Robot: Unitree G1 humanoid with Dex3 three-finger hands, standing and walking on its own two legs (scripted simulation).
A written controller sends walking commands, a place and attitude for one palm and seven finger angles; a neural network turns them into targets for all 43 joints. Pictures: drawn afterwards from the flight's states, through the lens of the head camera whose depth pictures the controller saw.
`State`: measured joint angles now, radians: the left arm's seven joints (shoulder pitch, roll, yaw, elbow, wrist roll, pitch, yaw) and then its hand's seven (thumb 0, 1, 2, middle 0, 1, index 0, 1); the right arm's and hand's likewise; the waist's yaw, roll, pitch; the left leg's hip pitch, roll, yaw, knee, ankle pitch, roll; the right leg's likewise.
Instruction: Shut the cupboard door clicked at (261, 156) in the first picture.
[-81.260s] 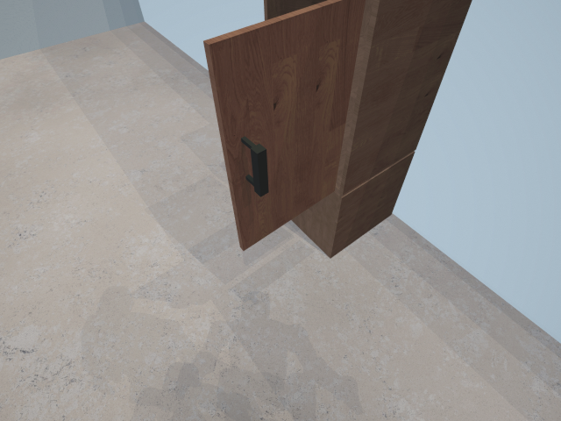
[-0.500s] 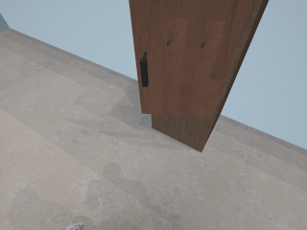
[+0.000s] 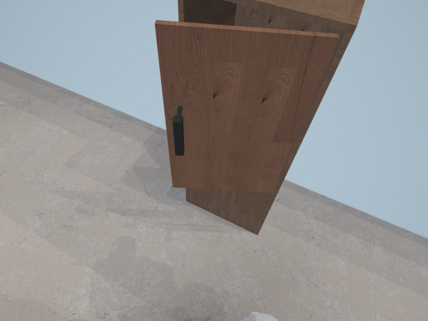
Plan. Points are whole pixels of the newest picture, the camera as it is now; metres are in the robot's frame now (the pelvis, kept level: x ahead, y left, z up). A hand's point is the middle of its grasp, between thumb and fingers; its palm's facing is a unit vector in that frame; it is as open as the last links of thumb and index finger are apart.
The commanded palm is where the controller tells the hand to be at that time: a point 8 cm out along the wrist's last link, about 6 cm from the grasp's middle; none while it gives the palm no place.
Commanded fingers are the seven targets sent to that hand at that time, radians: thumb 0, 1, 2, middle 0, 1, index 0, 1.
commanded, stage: take the last steps up to it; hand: left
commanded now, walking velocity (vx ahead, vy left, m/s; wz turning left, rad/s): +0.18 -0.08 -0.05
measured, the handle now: (179, 131) +0.58 +0.12 -0.03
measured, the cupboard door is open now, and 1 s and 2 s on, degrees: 25 25 25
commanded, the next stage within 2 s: come to a stop and stand still in 0.10 s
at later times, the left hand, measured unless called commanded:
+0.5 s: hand (155, 306) +0.18 +0.13 -0.17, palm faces +0.05 -0.97 -0.23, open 7.3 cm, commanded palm none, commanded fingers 0.00 0.90 0.90 -0.20 -0.30 -0.20 -0.30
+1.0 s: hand out of the picture +0.15 +0.17 -0.18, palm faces +0.00 -0.98 -0.21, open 7.4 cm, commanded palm none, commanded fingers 0.00 0.90 0.90 -0.20 -0.30 -0.20 -0.30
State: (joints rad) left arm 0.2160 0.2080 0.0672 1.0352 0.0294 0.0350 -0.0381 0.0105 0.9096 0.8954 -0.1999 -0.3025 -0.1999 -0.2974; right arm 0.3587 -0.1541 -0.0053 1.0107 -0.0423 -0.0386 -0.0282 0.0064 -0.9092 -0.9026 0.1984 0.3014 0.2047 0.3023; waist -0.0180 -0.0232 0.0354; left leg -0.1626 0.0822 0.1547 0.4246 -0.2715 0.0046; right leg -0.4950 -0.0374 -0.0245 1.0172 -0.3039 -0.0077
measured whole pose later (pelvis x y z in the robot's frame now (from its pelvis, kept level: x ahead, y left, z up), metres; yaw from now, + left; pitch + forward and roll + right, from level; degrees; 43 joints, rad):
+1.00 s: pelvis +0.10 -0.03 +0.00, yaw +0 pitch +1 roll -3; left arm 0.19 0.22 0.05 1.02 0.02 0.07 0.01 0.01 0.91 0.90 -0.20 -0.30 -0.20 -0.30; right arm 0.18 -0.17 -0.02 0.99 -0.03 0.03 -0.03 0.00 -0.92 -0.90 0.20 0.30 0.21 0.30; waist -0.01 0.01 0.07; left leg -0.33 0.04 0.05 0.46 -0.15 0.04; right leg -0.26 -0.01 0.01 0.73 -0.46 0.02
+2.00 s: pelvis +0.13 -0.07 -0.01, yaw +0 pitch -1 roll -1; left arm 0.30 0.13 0.00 1.12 0.02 -0.01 0.05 0.00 0.91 0.90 -0.20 -0.30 -0.20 -0.30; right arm 0.21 -0.17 -0.01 1.10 -0.01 0.01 -0.03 0.01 -0.92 -0.90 0.20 0.30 0.20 0.30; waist 0.01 0.00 0.05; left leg -0.28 0.05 0.03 0.50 -0.20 -0.02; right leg -0.04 0.01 0.00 0.40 -0.35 0.00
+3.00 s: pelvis +0.05 -0.07 -0.12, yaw +0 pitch +12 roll -2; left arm 0.40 0.21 0.20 0.15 -0.31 -0.46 -0.38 0.01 0.90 0.90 -0.42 -0.54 -0.42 -0.53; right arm 0.14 -0.25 -0.06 0.53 0.03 -0.27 -0.04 0.02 -0.91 -0.90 0.20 0.30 0.20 0.30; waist 0.05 0.01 -0.16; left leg -1.05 0.06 -0.03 1.23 -0.39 -0.02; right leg -0.84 0.00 -0.06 1.29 -0.66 -0.02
